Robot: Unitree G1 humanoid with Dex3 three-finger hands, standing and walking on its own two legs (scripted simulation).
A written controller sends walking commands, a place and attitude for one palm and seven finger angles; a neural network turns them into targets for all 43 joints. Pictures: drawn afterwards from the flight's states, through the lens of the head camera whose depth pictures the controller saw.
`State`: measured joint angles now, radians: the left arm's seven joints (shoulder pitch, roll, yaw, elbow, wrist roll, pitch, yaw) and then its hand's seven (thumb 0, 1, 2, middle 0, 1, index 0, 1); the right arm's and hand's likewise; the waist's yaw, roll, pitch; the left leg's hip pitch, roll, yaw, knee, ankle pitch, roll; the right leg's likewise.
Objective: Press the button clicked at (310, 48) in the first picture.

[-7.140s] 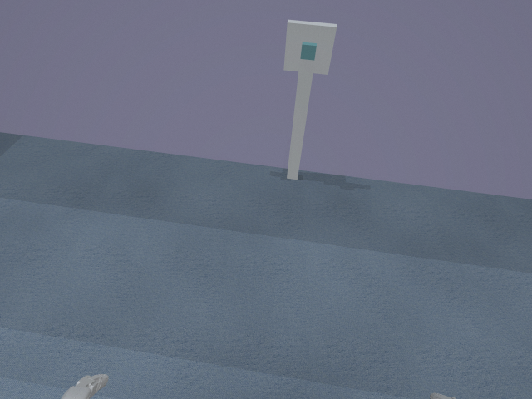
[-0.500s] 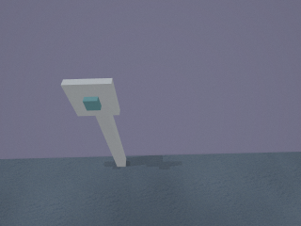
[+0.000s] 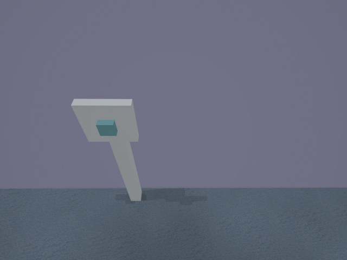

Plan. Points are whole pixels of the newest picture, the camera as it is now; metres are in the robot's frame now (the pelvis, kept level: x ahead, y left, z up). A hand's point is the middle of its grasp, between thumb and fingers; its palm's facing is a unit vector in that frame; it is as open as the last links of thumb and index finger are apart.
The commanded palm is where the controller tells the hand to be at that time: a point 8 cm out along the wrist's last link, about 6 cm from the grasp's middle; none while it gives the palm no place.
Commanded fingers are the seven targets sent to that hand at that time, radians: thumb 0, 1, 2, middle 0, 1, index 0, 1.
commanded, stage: raise the hand and make a fist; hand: left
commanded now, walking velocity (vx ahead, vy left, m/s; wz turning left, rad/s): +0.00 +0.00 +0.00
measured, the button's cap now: (107, 127) +0.51 +0.25 -0.05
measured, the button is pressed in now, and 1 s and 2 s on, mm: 0 0 0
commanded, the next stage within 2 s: aim a knuckle at the button in 2.00 s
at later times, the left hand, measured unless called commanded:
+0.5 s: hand out of the picture +0.10 +0.18 -0.09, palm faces +0.20 -0.98 -0.04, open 4.9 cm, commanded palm +0.10 +0.22 -0.07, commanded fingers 0.00 0.90 0.90 -0.92 -1.08 -0.92 -1.08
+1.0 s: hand (94, 257) +0.14 +0.19 -0.06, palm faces +0.10 -0.99 -0.09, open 3.1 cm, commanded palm +0.11 +0.24 -0.06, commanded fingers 0.00 0.90 0.90 -1.30 -1.50 -1.30 -1.50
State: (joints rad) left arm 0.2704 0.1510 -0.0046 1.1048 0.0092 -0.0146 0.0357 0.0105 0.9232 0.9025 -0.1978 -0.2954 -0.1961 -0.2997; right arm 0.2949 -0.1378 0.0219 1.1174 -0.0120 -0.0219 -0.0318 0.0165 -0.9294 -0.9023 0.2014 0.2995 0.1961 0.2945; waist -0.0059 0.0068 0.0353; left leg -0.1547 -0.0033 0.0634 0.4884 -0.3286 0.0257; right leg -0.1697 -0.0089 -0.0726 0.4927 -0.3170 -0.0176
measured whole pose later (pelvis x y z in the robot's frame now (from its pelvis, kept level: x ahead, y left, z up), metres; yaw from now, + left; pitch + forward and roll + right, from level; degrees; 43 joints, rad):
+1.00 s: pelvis -0.07 -0.01 -0.10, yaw +1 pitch +18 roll -2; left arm 0.44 0.21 0.17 0.01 -0.24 -0.53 -0.18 0.02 0.91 0.90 -1.25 -1.45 -1.25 -1.45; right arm 0.26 -0.25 -0.04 0.60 0.02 -0.19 -0.04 0.02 -0.91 -0.90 0.20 0.30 0.20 0.30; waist -0.01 0.03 -0.15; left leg -1.01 0.03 0.00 1.24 -0.54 0.01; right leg -0.99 -0.02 -0.13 1.19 -0.52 -0.05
